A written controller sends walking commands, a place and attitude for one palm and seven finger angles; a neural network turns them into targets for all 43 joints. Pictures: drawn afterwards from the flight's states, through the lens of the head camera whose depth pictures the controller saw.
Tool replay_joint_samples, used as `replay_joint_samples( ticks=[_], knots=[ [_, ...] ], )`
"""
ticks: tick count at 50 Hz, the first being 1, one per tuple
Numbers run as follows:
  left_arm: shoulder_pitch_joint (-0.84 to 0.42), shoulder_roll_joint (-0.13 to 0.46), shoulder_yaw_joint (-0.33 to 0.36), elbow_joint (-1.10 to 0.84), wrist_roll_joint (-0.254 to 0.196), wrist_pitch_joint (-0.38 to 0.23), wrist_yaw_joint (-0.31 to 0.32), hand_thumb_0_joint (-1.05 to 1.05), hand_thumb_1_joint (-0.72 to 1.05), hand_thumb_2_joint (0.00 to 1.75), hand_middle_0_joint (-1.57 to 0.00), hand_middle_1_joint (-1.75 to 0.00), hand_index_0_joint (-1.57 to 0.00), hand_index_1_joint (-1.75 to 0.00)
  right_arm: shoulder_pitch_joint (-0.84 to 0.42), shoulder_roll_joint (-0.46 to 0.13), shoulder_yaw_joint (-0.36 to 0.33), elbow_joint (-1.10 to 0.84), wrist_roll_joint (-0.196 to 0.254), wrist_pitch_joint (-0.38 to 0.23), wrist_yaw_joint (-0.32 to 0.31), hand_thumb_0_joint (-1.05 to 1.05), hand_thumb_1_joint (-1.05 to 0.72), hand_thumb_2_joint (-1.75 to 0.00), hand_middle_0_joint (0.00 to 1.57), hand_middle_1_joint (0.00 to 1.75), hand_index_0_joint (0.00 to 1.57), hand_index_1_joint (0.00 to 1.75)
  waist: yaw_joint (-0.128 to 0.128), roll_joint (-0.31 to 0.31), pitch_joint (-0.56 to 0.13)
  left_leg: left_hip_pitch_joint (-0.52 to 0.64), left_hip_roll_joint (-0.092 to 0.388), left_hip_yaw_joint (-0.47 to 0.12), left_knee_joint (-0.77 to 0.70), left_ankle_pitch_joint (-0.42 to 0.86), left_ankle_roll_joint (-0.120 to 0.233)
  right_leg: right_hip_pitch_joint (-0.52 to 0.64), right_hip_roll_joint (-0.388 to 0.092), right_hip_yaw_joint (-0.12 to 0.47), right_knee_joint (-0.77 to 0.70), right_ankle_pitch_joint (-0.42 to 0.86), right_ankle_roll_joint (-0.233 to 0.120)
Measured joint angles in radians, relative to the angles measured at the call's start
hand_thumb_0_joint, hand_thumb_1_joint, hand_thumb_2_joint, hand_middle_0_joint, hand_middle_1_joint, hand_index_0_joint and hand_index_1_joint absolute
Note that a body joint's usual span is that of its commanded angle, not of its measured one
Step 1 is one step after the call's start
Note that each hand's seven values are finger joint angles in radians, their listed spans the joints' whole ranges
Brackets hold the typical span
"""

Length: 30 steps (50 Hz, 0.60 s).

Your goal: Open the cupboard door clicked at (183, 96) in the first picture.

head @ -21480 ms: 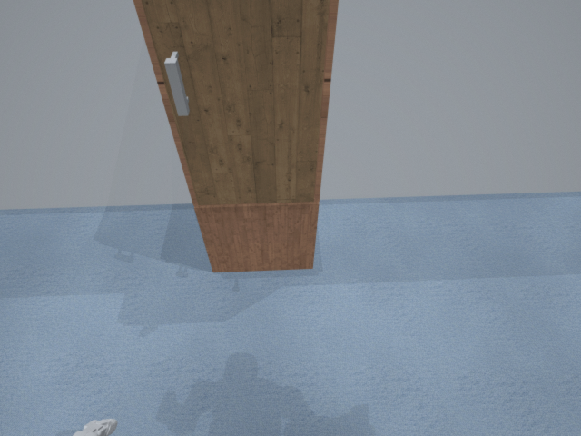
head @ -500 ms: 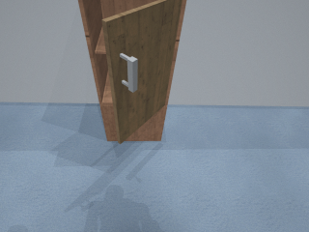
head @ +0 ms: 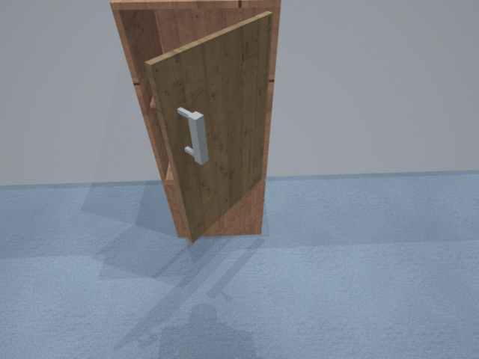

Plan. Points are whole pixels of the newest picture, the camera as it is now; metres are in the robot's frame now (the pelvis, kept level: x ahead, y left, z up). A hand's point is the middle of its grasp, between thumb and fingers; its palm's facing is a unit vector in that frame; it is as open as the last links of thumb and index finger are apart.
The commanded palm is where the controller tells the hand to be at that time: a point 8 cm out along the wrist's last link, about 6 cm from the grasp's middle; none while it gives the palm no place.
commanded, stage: let the arm hang, fingers relaxed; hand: left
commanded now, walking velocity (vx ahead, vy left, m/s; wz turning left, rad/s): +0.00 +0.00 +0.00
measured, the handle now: (192, 135) +0.55 +0.14 +0.08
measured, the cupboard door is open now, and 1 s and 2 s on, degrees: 48 48 48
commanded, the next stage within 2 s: look to check the result in 0.24 s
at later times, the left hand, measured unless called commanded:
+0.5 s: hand out of the picture -0.03 +0.15 -0.18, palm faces +0.05 -0.98 -0.18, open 7.3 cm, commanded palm none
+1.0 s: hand out of the picture +0.01 +0.16 -0.17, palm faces +0.03 -0.98 -0.18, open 7.4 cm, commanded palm none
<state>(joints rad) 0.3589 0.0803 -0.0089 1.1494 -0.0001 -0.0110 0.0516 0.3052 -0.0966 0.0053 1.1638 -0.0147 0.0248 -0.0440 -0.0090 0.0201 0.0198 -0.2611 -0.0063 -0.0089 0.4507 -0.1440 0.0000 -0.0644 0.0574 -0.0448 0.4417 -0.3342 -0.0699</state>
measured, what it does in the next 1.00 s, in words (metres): stands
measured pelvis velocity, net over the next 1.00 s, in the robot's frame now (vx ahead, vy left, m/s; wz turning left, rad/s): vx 0.03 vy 0.00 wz -0.02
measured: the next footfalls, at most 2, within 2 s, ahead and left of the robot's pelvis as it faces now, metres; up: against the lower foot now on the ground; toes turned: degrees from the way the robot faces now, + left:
left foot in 1.92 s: +0.13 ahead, +0.08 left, +0.00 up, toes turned -30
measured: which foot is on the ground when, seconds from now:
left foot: down 0.00-1.00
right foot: down 0.00-1.00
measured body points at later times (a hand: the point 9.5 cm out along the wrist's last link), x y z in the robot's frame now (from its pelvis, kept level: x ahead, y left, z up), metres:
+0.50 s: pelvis +0.02 -0.01 +0.00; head +0.03 -0.01 +0.45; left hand -0.03 +0.20 -0.16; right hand +0.00 -0.22 -0.16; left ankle +0.06 +0.12 -0.74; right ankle -0.06 -0.07 -0.74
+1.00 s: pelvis +0.03 +0.00 +0.00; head +0.04 -0.01 +0.45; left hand +0.01 +0.21 -0.16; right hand +0.02 -0.21 -0.16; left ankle +0.06 +0.12 -0.74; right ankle -0.06 -0.07 -0.74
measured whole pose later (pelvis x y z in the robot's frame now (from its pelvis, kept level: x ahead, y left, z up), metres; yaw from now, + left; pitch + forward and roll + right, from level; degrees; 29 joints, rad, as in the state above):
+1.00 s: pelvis +0.03 +0.00 +0.00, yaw -1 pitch -2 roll +1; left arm 0.32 0.12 0.00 1.14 0.00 -0.01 0.05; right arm 0.26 -0.13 0.01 1.16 -0.01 0.01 -0.05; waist -0.01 -0.01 0.05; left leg -0.22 -0.01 0.01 0.42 -0.17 0.00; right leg -0.01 0.05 -0.02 0.38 -0.34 -0.07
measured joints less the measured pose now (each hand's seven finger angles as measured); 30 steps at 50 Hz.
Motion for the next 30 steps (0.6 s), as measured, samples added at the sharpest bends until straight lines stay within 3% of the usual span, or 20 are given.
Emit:
replay_joint_samples(
  ticks=[8,30],
  knots=[
    [-0.038,0.009,0.009,-0.013,0.001,0.002,0.004,0.01,0.93,0.9,-0.2,-0.3,-0.2,-0.29,0.004,-0.003,-0.005,-0.006,-0.001,-0.007,-0.006,0.01,-0.91,-0.9,0.2,0.3,0.2,0.3,-0.009,-0.024,0.005,0.008,0.01,-0.001,0.007,-0.016,-0.011,0.017,0.011,0.002,-0.014,-0.004,-0.009],
    [0.001,0.029,0.011,0.004,-0.004,0.009,0.001,0.0,0.91,0.9,-0.2,-0.3,-0.2,-0.29,-0.037,-0.026,-0.003,-0.012,0.003,-0.002,-0.013,0.01,-0.91,-0.9,0.2,0.3,0.2,0.3,0.007,-0.024,0.039,0.028,0.009,0.014,-0.001,-0.036,-0.006,0.046,0.007,0.018,-0.051,-0.002,-0.002]
  ],
)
